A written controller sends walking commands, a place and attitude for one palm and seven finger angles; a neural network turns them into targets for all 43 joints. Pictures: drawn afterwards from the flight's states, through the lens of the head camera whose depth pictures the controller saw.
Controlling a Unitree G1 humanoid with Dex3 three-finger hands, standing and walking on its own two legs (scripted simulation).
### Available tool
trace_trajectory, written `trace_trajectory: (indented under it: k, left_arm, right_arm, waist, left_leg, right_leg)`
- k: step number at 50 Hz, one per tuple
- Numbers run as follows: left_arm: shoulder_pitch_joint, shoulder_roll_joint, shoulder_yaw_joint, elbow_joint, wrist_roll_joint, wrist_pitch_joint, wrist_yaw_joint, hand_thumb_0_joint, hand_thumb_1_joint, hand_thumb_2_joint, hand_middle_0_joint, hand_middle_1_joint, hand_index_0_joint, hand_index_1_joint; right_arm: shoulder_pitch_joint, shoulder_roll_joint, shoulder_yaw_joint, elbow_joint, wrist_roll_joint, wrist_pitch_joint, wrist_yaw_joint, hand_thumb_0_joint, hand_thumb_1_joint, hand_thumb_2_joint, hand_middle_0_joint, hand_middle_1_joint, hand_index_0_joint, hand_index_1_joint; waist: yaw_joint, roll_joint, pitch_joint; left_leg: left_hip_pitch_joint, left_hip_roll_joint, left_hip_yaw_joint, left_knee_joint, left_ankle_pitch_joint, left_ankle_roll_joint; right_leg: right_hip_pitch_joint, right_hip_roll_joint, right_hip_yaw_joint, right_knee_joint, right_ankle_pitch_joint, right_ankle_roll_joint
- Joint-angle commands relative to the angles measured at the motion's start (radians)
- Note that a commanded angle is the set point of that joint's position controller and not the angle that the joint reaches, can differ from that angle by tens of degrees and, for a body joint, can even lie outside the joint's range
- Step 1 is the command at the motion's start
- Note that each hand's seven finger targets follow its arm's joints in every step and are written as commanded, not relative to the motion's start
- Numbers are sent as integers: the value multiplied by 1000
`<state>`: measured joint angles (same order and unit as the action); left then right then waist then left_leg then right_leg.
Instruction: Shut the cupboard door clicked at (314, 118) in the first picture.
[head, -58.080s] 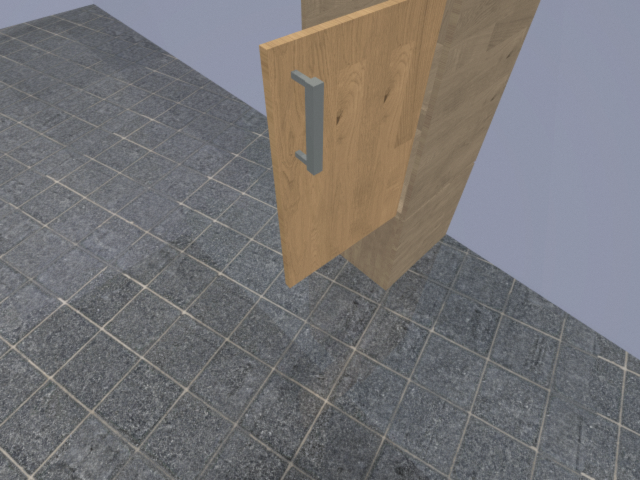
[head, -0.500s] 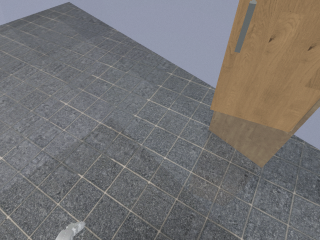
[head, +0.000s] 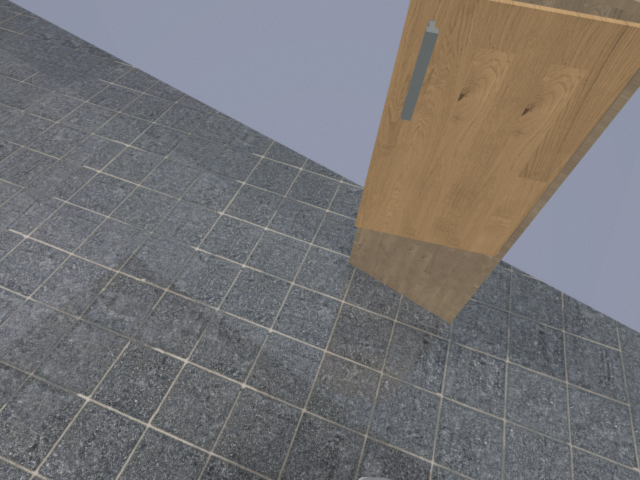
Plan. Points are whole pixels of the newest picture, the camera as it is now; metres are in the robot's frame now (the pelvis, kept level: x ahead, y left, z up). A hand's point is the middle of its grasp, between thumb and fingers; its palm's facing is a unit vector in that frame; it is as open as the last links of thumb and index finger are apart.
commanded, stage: turn to face it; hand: left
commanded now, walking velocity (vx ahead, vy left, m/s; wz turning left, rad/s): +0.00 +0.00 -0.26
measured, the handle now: (418, 72) +0.75 -0.11 +0.13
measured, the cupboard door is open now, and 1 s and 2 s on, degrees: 23 23 23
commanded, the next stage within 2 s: take the last steps up to it in 0.10 s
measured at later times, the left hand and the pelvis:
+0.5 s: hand out of the picture +0.10 +0.15 -0.16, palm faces -0.11 -0.98 -0.18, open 7.4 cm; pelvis +0.03 -0.03 +0.01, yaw -7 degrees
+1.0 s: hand (290, 356) +0.33 +0.06 -0.16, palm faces -0.32 -0.93 -0.18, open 7.4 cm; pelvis +0.18 -0.10 +0.00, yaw -15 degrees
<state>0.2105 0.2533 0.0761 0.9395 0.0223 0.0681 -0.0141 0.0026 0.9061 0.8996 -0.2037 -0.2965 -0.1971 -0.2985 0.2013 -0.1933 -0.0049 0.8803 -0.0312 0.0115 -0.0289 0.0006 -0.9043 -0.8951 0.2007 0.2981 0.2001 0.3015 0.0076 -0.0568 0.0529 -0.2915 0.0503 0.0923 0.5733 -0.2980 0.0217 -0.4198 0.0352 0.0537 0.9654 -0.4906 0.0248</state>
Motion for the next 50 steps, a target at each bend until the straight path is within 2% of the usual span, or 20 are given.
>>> trace_trajectory:
  k: [1, 8, 11, 12, 13, 14, 15, 17, 19, 21, 25, 27, 28, 29, 30, 31, 34, 39, 46, 50]
  left_arm:
    - [-4, 52, 21, -74, -2, -19, -7, 0, 900, 900, -200, -300, -200, -300]
    - [-48, 5, -2, -73, -4, -27, -3, 0, 900, 900, -200, -300, -200, -300]
    - [27, 23, 3, -38, -4, -40, 0, 0, 900, 900, -200, -300, -200, -300]
    - [73, 60, 12, -24, 0, -44, 0, 0, 900, 900, -200, -300, -200, -300]
    - [113, 139, 27, -11, 11, -50, 5, 0, 900, 900, -200, -300, -200, -300]
    - [139, 205, 39, 4, 9, -49, 9, 0, 900, 900, -200, -300, -200, -300]
    - [142, 205, 38, -5, 4, -46, 14, 0, 900, 900, -200, -300, -200, -300]
    - [59, 133, 34, -11, 7, -56, 25, 0, 900, 900, -200, -300, -200, -300]
    - [15, 93, 17, -18, 4, -77, 21, 0, 900, 900, -200, -300, -200, -300]
    - [10, 97, 17, -10, 5, -88, 21, 0, 900, 900, -200, -300, -200, -300]
    - [29, 109, 20, 12, 10, -87, 10, 0, 900, 900, -200, -300, -200, -300]
    - [9, 103, 21, 19, 3, -82, 4, 0, 900, 900, -200, -300, -200, -300]
    - [15, 80, 15, 21, -4, -77, 0, 0, 900, 900, -200, -300, -200, -300]
    - [43, 11, 1, 13, -10, -75, -8, 0, 900, 900, -200, -300, -200, -300]
    - [44, -13, -9, -20, -7, -72, -14, 0, 900, 900, -200, -300, -200, -300]
    - [-35, 49, -2, -47, 9, -68, -18, 0, 900, 900, -200, -300, -200, -300]
    - [-36, 41, 18, -16, 22, -61, -34, 0, 900, 900, -200, -300, -200, -300]
    - [-1, -18, 1, 14, 11, -47, -39, 0, 900, 900, -200, -300, -200, -300]
    - [-166, -28, -16, -25, 3, -57, -38, 0, 900, 900, -200, -300, -200, -300]
    - [-81, -3, -3, 8, 0, -72, -31, 0, 900, 900, -200, -300, -200, -300]
  right_arm:
    - [33, -182, -50, -44, -3, -22, -24, 0, -900, -900, 200, 300, 200, 300]
    - [117, -202, -76, 26, -2, -9, -14, 0, -900, -900, 200, 300, 200, 300]
    - [109, -201, -82, 39, 9, -4, -8, 0, -900, -900, 200, 300, 200, 300]
    - [98, -187, -81, 37, 14, -5, -3, 0, -900, -900, 200, 300, 200, 300]
    - [72, -131, -72, 17, 22, -3, 1, 0, -900, -900, 200, 300, 200, 300]
    - [-15, -104, -59, -24, 14, 3, 8, 0, -900, -900, 200, 300, 200, 300]
    - [-49, -127, -63, -37, 10, 10, 12, 0, -900, -900, 200, 300, 200, 300]
    - [-44, -140, -73, -14, 3, 5, 18, 0, -900, -900, 200, 300, 200, 300]
    - [3, -122, -72, 9, -2, -2, 29, 0, -900, -900, 200, 300, 200, 300]
    - [40, -93, -69, 24, -1, -6, 36, 0, -900, -900, 200, 300, 200, 300]
    - [47, -81, -68, 17, 1, -24, 28, 0, -900, -900, 200, 300, 200, 300]
    - [148, -89, -66, 51, 0, -40, 17, 0, -900, -900, 200, 300, 200, 300]
    - [217, -115, -70, 78, -3, -50, 11, 0, -900, -900, 200, 300, 200, 300]
    - [313, -201, -88, 106, -15, -61, 0, 0, -900, -900, 200, 300, 200, 300]
    - [394, -289, -103, 118, -25, -62, -11, 0, -900, -900, 200, 300, 200, 300]
    - [381, -299, -100, 109, -14, -55, -15, 0, -900, -900, 200, 300, 200, 300]
    - [222, -187, -68, 78, -13, -65, -19, 0, -900, -900, 200, 300, 200, 300]
    - [267, -145, -58, 119, -5, -83, -20, 0, -900, -900, 200, 300, 200, 300]
    - [318, -132, -67, 161, -11, -68, -8, 0, -900, -900, 200, 300, 200, 300]
    - [264, -166, -81, 166, -7, -57, -6, 0, -900, -900, 200, 300, 200, 300]
  waist:
    - [-5, 237, -62]
    - [-49, 262, -115]
    - [-12, 210, -136]
    - [10, 135, -152]
    - [36, -98, -136]
    - [80, -266, -40]
    - [87, -176, 11]
    - [35, -215, 78]
    - [-13, -118, 58]
    - [-30, -63, 21]
    - [-24, -89, 21]
    - [-71, -50, -10]
    - [-95, 37, -39]
    - [-126, 287, -76]
    - [-142, 448, -87]
    - [-144, 280, -25]
    - [-59, 217, 90]
    - [-39, 205, 12]
    - [-79, 231, 77]
    - [-24, 238, 35]
  left_leg:
    - [141, 256, -171, -235, 516, 116]
    - [233, 270, -110, -159, 579, 124]
    - [131, 241, -79, -86, 439, 64]
    - [51, 207, -42, -36, 242, 20]
    - [-143, 98, 62, 110, -116, -36]
    - [-325, -2, 60, 334, -377, -61]
    - [-371, 14, -35, 472, -327, -48]
    - [-424, 48, -68, 536, -215, -46]
    - [-328, 55, -49, 496, -122, -61]
    - [-249, 49, -16, 407, -81, -69]
    - [-112, 25, 15, 150, -76, -64]
    - [52, 1, 48, -14, 32, -64]
    - [206, 9, 28, -101, 69, -68]
    - [336, 196, -253, -233, -115, -22]
    - [385, 442, -605, -377, -293, 67]
    - [285, 494, -658, -421, -374, 124]
    - [100, 378, -392, -433, -193, 58]
    - [232, 277, -71, -362, 259, 53]
    - [231, 288, 16, -332, 381, 70]
    - [200, 302, 39, -236, 494, 57]
  right_leg:
    - [-84, -52, -29, 121, 36, 16]
    - [41, -34, -117, -225, 41, 4]
    - [259, -23, -132, -501, 280, -16]
    - [364, -66, -71, -597, 305, -38]
    - [458, -245, 169, -704, 200, -107]
    - [409, -385, 379, -782, 89, -225]
    - [323, -399, 390, -829, -102, -276]
    - [286, -325, 338, -827, -121, -261]
    - [232, -265, 177, -783, 59, -235]
    - [221, -244, 113, -775, 114, -225]
    - [182, -235, 130, -739, 122, -237]
    - [140, -194, 101, -651, 100, -207]
    - [57, -149, 69, -535, 94, -176]
    - [-86, -51, 0, -279, 64, -120]
    - [-256, 19, -85, 11, -91, -74]
    - [-275, -48, 9, 130, -49, -88]
    - [-276, -111, 11, 244, 169, -55]
    - [-267, -101, -45, 150, 297, -18]
    - [-194, -117, -125, -202, 339, -30]
    - [30, -75, -157, -333, 316, -65]
